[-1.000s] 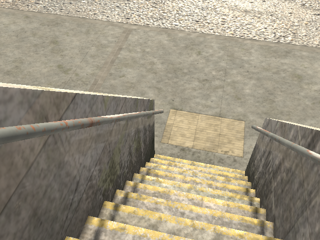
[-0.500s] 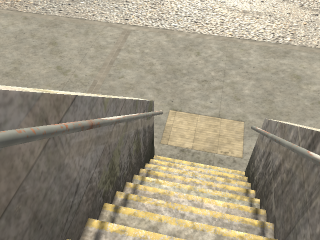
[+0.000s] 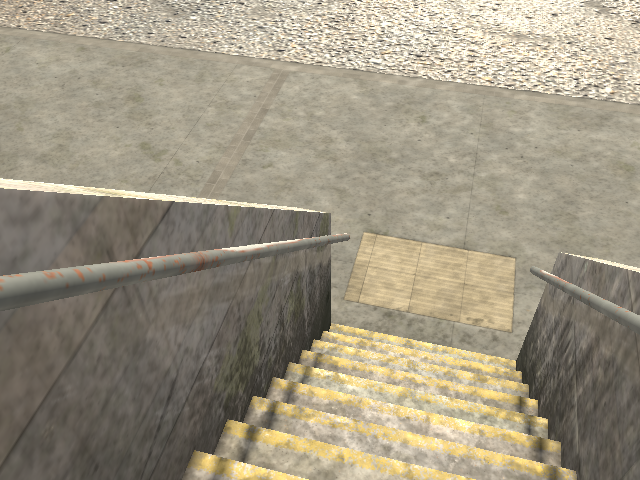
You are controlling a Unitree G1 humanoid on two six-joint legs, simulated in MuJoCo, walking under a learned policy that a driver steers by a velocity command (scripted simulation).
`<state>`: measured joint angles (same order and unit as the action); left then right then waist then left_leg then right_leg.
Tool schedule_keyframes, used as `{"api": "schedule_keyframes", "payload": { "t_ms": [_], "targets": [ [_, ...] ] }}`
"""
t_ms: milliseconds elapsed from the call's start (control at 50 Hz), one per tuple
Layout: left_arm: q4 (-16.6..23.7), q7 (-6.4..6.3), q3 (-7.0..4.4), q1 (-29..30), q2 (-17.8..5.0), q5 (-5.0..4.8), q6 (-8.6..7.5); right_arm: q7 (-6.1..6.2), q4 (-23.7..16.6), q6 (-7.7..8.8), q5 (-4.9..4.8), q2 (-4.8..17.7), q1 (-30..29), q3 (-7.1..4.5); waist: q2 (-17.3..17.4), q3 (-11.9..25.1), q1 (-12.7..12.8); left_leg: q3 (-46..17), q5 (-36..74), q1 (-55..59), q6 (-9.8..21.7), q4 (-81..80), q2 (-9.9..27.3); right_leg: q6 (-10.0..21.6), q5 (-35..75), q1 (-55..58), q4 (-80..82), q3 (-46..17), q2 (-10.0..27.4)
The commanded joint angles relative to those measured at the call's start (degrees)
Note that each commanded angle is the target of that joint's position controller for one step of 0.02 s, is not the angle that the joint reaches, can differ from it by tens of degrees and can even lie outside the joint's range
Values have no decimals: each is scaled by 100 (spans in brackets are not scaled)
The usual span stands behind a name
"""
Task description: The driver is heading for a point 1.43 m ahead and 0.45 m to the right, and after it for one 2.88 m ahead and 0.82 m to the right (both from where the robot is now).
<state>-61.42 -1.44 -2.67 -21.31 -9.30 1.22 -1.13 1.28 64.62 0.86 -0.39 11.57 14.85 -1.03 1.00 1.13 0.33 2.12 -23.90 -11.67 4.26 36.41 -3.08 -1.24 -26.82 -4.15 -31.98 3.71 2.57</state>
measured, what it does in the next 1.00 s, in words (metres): goes down: right foot 0.22 m lower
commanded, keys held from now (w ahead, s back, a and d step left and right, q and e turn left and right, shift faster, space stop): w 1.00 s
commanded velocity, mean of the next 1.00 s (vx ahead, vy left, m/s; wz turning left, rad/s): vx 0.47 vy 0.00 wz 0.00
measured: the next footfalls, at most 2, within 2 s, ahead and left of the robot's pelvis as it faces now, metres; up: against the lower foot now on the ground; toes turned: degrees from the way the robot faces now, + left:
right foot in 0.50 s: +0.18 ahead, -0.14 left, -0.22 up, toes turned -3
left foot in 1.10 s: +0.47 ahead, +0.05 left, -0.43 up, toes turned +2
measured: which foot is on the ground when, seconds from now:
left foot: down 0.00-0.52, up 0.54-1.00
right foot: down 0.00-0.10, up 0.12-0.48, down 0.50-1.00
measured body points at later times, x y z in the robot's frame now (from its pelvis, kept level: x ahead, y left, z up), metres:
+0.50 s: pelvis +0.11 -0.06 -0.14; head +0.09 -0.06 +0.31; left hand +0.21 +0.19 -0.27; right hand +0.02 -0.30 -0.29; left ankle -0.04 +0.07 -0.70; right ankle +0.17 -0.13 -0.88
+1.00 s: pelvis +0.28 -0.07 -0.32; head +0.26 -0.09 +0.13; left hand +0.20 +0.15 -0.46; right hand +0.42 -0.29 -0.46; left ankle +0.47 +0.06 -1.01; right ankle +0.14 -0.13 -0.94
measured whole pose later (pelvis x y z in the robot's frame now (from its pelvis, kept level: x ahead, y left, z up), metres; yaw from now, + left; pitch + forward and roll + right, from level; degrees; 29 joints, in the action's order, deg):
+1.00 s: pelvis +0.28 -0.07 -0.32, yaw -1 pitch -3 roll -2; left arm -60.6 -1.7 1.0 -28.7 -8.3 1.8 -3.7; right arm -1.0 55.7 0.9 0.6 11.3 6.8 -2.5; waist 5.0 1.1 5.5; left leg -3.8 25.7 -31.9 0.9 34.2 1.9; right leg 6.2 -51.8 -14.3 -68.9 5.0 -5.8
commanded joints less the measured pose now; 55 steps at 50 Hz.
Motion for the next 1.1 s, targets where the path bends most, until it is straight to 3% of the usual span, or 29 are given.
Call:
{"api": "schedule_keyframes", "payload": {
  "t_ms": [20, 100, 120, 140, 180, 260, 300, 340, 380, 440, 460, 500, 520, 540, 560, 580, 600, 620, 640, 680, 700, 740, 780, 820, 900, 980, 1040, 1080, 1100],
  "targets": [
    [244, -97, -143, -367, -737, -17, -28, 74, -262, 162, -32, 505, -192, -143, -566, -304, 108, -243, 2404, -888, 284, 356, 311, 717, 3136, 340, -195, -802, 470],
    [510, -122, -126, -32, -687, 16, 59, 69, -111, 81, -67, 562, 441, -236, -11, -212, -240, -440, 3619, 282, 429, 436, 409, 554, 3349, -1018, -1405, -432, 50],
    [597, -119, -123, 164, -652, 19, 51, 82, 55, 47, -62, 699, 991, -296, 359, -68, -492, -913, 4017, 1121, 660, 270, 704, 457, 2617, -1967, -2115, -304, -193],
    [807, -112, -94, 724, -519, 115, 15, 69, 220, 21, -23, 993, 1590, -364, 912, -167, -855, -1978, 4273, 1866, 1050, -87, 1423, 368, -488, -3567, -3147, -246, -550],
    [1084, -121, -93, 1392, -517, 116, -34, 59, 250, 80, 40, 1105, 1905, -361, 309, -711, -989, -2920, 4541, 1882, 1528, -373, 2214, 328, -1236, -5119, -3522, -1116, -437],
    [495, -44, -287, 375, -688, 49, 132, -16, -182, 202, 274, 580, 906, -255, -33, -513, -97, -1808, 759, -637, 1053, 303, 1600, 318, 2050, -3450, -3378, -996, -294],
    [657, 99, -258, 954, -595, 51, 130, 38, -227, 408, 137, 431, 773, -130, 349, -537, -151, -1724, -691, -879, 677, 732, 1407, 333, 3439, -3936, -3040, -1288, -446],
    [849, 303, -80, 984, -224, 95, 85, 115, -388, 529, 18, 583, 114, -153, 25, -575, 376, -778, -1736, -3541, 404, 684, 967, 191, 5931, -1130, -1707, -502, -716],
    [901, 363, 12, 1001, -240, 2, 79, 96, -402, 530, 92, 738, 263, -188, 314, -744, 183, -517, -1612, -3921, 406, 943, 965, 31, 5706, -176, -1341, -93, -734],
    [971, 165, -49, 870, -631, -34, 32, 71, -413, 386, 271, 766, 695, -212, 656, -1021, -30, -750, -39, -2788, 568, 2320, 1073, 261, 4741, -530, -485, 155, -529],
    [734, 116, -113, 172, -802, -251, 5, 224, -339, 191, 422, 819, 858, -246, 687, -961, 156, -828, 715, -1553, 694, 3289, 1063, 379, 4497, -946, 1263, -344, 111],
    [193, 189, -337, -1086, -1132, -223, 25, 293, -171, 12, 404, 629, 1382, -264, 109, -319, 381, -906, 2352, -1379, 884, 5768, 687, 514, 4423, 576, 2257, -421, 389],
    [155, 266, -259, -1347, -1048, -255, 19, 215, -264, 7, 384, 213, 1088, -238, -703, -183, 654, -593, -1333, -2675, 823, 8362, -230, 841, 5447, 1188, 1720, -1042, 943],
    [92, 396, -45, -1319, -1109, -58, 1, 159, -646, 94, 93, -258, 1305, -160, -1411, -63, 62, -542, -3154, -4851, 665, 9530, -540, 410, 8176, 1995, -1365, -968, 1165],
    [-21, 448, -73, -1397, -1235, -108, 0, 164, -757, 153, -36, -137, 1777, -100, -1421, 381, -196, -636, -2450, -5585, 706, 9096, -282, 321, 7305, 2107, -1378, -1405, 1473],
    [-111, 434, -177, -1852, -1532, -102, -15, 239, -624, 116, 64, 130, 1460, -126, -1279, 371, 120, -775, -1666, -6048, 710, 9239, -204, 917, 4355, 1633, -523, -2124, 1755],
    [-66, 329, -197, -1650, -1593, -39, -36, 255, -727, 26, 206, 287, 937, -157, -1345, 169, 169, -952, -803, -6129, 491, 8598, 90, 1237, 389, 705, 600, -3247, 1988],
    [57, 273, -25, -1183, -1127, -52, -69, 215, -858, -100, 350, 543, 40, -209, -872, -754, 155, -999, -257, -6329, 251, 8297, 124, 1166, -626, -295, 988, -3248, 1794],
    [86, 215, 165, -872, -711, -17, -170, 183, -968, -148, 423, 282, -446, -171, -558, -1275, 84, -1562, 587, -6426, -34, 7642, 191, 1150, -192, -1116, 528, -3105, 1661],
    [147, 107, 419, -601, -256, 86, -323, 101, -963, -176, 373, -19, -335, -89, -143, -1283, -287, -1452, 1932, -5764, -518, 5817, 75, 827, 55, -2296, 139, -2485, 1264],
    [187, 85, 453, -459, -349, 18, -374, 42, -966, -227, 417, -174, -221, -21, -20, -1193, -467, -1001, 2636, -4513, -634, 4678, 44, 828, -259, -3424, 504, -2142, 975],
    [117, 99, 296, -710, -958, -75, -457, 23, -694, -341, 441, -87, 54, -64, -695, -842, -435, -837, 3217, -3685, -570, 4755, 90, 996, 364, -3227, 598, -2474, 991],
    [-57, 54, 314, -849, -725, -255, -469, 16, -790, -310, 244, 258, -224, -153, -624, -1088, -371, -1278, 3941, -4537, -417, 3447, 104, 919, -255, -2326, -167, -2077, 626],
    [-52, -3, 334, -987, -556, -275, -476, -90, -861, -175, 346, 269, -822, -176, -481, -1100, -139, -1139, 4972, -4503, -377, 2508, 206, 1083, -919, -2016, -653, -2145, 607],
    [182, -84, 299, -993, -589, -140, -357, -240, -1031, 44, 296, 108, -1481, -159, -327, -1156, 182, -697, 5550, -3352, -374, 1204, 293, 1254, -664, -2211, -1179, -2030, 513],
    [172, -49, 228, -1136, -551, 165, -237, -238, -1622, 165, -29, 111, -2038, -144, -688, -1456, 931, -420, 4731, -2799, -351, -1020, 510, 1491, 1090, -1378, -1652, -2008, 345],
    [273, 33, 155, -430, -880, 146, -317, -157, -1340, 242, -26, 538, -772, -219, -793, -653, 405, -646, 4998, -1565, -97, -1366, 968, 1629, 2627, -1116, -3134, -2103, 538],
    [183, 71, 84, -565, -913, 151, -272, -105, -775, 187, -67, 856, 894, -341, -372, 198, -69, 81, 4443, 242, -53, -1723, 628, 1380, 4264, -1088, -4892, -1475, 247],
    [168, 86, -13, -848, -993, 147, -194, -117, -680, 127, 39, 784, 1152, -382, 408, -226, -188, 465, 3894, 704, -51, -2987, 559, 1310, 3411, -1481, -6216, -855, -283]
  ]
}}
Velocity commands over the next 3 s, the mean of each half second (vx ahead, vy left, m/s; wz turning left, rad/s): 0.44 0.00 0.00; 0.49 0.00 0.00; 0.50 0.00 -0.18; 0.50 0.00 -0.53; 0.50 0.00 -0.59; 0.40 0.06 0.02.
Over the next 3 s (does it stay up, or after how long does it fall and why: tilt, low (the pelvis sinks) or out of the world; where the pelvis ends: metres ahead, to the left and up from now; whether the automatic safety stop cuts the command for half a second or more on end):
stays up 1.17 -0.37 -1.20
